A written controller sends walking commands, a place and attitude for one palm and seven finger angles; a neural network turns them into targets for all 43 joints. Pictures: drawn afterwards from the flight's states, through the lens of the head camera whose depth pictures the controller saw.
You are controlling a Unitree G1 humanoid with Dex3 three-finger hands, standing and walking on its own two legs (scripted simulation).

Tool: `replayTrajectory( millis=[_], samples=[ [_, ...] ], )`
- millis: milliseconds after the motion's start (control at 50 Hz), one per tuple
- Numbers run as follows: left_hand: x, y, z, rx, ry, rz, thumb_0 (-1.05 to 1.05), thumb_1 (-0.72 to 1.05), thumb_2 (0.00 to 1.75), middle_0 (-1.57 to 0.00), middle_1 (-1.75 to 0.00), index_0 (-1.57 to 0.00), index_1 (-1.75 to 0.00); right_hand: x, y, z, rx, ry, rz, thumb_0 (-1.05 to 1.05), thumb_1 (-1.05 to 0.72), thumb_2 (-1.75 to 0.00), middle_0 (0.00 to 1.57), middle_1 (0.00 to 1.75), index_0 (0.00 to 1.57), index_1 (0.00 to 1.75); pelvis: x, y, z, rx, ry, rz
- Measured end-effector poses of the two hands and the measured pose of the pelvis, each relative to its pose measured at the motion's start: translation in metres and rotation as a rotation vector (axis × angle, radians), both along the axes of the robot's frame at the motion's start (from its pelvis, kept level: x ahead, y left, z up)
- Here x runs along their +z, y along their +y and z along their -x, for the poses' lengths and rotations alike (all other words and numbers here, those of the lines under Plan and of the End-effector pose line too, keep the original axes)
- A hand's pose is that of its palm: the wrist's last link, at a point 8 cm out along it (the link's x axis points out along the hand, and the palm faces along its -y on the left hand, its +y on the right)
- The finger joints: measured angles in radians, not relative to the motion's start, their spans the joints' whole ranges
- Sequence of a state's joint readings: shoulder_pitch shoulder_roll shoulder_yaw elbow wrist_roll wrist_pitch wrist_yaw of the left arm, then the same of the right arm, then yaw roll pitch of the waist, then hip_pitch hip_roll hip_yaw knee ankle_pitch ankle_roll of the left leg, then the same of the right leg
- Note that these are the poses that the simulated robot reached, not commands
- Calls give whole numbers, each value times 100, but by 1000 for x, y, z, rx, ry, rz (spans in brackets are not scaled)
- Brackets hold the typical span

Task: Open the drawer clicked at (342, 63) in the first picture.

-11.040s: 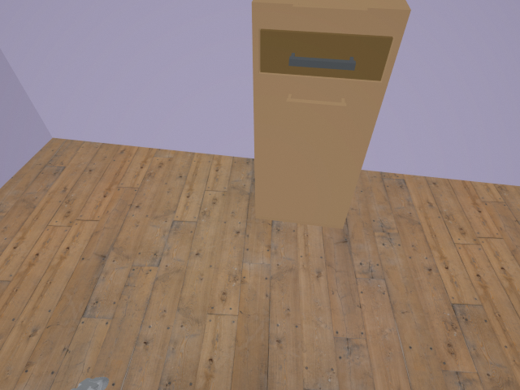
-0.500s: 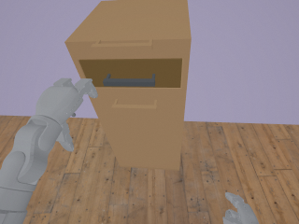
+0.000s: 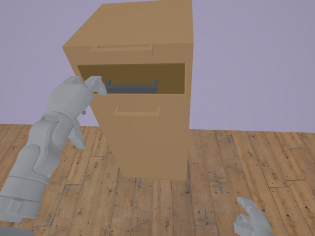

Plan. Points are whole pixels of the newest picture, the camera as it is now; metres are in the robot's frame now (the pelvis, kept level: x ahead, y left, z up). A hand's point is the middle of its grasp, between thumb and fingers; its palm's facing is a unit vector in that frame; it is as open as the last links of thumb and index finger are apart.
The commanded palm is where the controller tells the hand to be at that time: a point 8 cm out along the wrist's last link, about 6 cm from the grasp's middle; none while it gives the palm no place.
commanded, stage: move the hooked fingers above the handle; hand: left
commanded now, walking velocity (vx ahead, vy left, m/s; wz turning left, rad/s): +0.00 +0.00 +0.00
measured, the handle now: (130, 85) +0.59 +0.18 +0.06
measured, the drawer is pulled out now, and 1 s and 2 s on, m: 0.00 0.00 0.00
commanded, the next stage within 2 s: none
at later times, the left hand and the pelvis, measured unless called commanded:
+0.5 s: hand (99, 94) +0.43 +0.21 +0.15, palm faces +0.12 -0.05 -0.99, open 13.9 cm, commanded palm +0.40 +0.21 +0.20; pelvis +0.02 +0.02 +0.00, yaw -2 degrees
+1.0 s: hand (117, 88) +0.49 +0.19 +0.12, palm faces +0.01 +0.01 -1.00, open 13.9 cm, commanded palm +0.48 +0.20 +0.18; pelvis +0.03 +0.00 -0.01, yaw -2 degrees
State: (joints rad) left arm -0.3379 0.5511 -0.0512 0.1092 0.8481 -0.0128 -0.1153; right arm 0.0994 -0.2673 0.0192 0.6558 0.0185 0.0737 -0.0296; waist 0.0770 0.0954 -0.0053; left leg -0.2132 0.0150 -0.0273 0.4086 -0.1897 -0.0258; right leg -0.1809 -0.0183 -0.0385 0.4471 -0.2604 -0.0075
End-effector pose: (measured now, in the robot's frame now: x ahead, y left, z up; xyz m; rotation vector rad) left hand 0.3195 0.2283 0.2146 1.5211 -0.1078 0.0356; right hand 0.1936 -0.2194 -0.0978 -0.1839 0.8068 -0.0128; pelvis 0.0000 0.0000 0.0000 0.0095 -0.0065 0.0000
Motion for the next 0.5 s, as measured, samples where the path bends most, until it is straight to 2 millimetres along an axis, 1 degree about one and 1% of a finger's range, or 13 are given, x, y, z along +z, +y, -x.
replayTrajectory(
  millis=[80, 140, 260, 340, 400, 500],
  samples=[
    [4, 7, -14, 46, -13, 0, 0, -49, 30, -32, -120, -32, -120, -6, -2, 7, -14, 45, -2, 1, -90, -90, 20, 30, 19, 29, 0, 3, -4, -3, 15, -1],
    [-2, 4, -24, 55, 17, 0, 0, -49, 30, -31, -120, -32, -120, -11, -2, 12, -24, 78, -3, 1, -90, -90, 20, 30, 19, 29, 0, 7, -7, -3, 24, -2],
    [-21, -20, -39, -40, 72, -8, 0, -49, 30, -31, -120, -32, -120, -15, 0, 19, -50, 112, -1, 1, -90, -90, 20, 30, 19, 29, 0, 14, -13, -11, 41, -4],
    [-23, -32, -51, -98, 42, 5, 0, -49, 30, -32, -120, -32, -120, -16, 3, 21, -67, 123, -4, 1, -90, -90, 20, 30, 19, 29, -1, 16, -17, -18, 50, -4],
    [-19, -29, -62, -76, 3, 8, 0, -49, 30, -32, -120, -32, -120, -18, 5, 23, -77, 137, -12, 1, -90, -90, 20, 30, 19, 29, -1, 17, -19, -23, 59, -5],
    [-11, -11, -80, 41, -23, -1, 0, -49, 30, -32, -120, -32, -120, -22, 5, 27, -89, 170, -25, 1, -90, -90, 20, 30, 19, 29, -1, 17, -23, -28, 75, -5]
  ],
)
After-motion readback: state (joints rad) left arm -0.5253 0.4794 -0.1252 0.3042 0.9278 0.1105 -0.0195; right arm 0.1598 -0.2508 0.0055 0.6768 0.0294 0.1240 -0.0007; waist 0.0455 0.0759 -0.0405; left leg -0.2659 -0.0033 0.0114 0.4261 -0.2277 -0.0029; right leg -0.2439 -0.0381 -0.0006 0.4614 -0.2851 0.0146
